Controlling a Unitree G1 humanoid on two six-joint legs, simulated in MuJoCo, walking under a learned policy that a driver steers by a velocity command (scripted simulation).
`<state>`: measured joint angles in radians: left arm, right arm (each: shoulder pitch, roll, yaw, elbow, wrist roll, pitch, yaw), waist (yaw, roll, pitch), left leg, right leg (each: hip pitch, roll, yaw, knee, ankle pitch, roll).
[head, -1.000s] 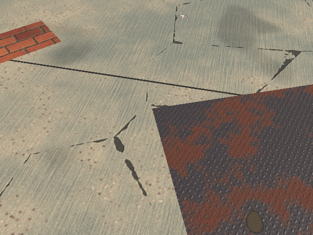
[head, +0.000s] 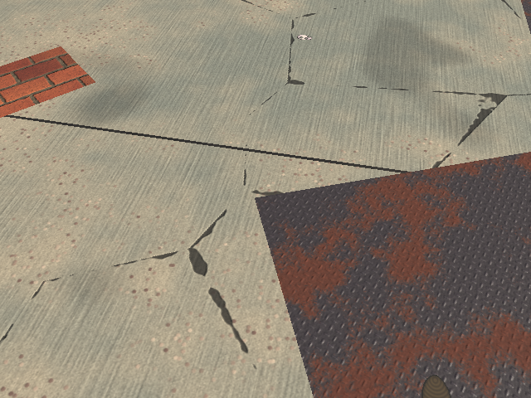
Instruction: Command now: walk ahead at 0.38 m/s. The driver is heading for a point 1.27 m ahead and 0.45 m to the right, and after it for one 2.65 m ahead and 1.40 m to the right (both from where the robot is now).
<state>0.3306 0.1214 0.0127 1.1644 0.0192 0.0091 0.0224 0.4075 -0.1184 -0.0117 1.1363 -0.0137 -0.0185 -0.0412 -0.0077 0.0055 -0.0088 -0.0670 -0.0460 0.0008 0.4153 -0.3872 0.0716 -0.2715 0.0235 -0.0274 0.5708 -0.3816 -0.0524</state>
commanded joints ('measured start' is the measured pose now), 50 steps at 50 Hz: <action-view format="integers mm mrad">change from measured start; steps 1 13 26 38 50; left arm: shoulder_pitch -239 306 168 273 -231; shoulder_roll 86 235 145 80 101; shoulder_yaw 22 124 44 27 29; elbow -164 -105 -147 -204 -394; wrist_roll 18 13 -4 -59 -12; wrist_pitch -29 -89 -146 -134 -40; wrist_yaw -26 -34 -31 -33 -85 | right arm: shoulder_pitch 164 -33 -462 73 -37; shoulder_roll -154 -184 -129 -378 -146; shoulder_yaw -46 -62 -42 -125 -53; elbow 5 -101 -351 -256 -166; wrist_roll -5 -18 -20 -58 -6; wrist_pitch -7 -96 -44 -70 -139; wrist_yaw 1 36 107 53 63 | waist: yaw -83 260 33 -106 25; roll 127 -150 -16 238 47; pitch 304 -28 205 -432 175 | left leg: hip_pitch -24 -454 -782 540 -143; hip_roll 392 122 163 497 201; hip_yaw -491 40 63 -827 245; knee -388 400 500 -132 -330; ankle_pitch -454 317 404 -511 526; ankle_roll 201 101 -17 214 -69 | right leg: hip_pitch -471 541 162 -341 -438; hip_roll -65 -116 -181 33 -144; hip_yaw -19 60 107 112 -51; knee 274 -127 -583 911 509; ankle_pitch -11 -126 192 -46 472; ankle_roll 0 -69 -132 -91 -87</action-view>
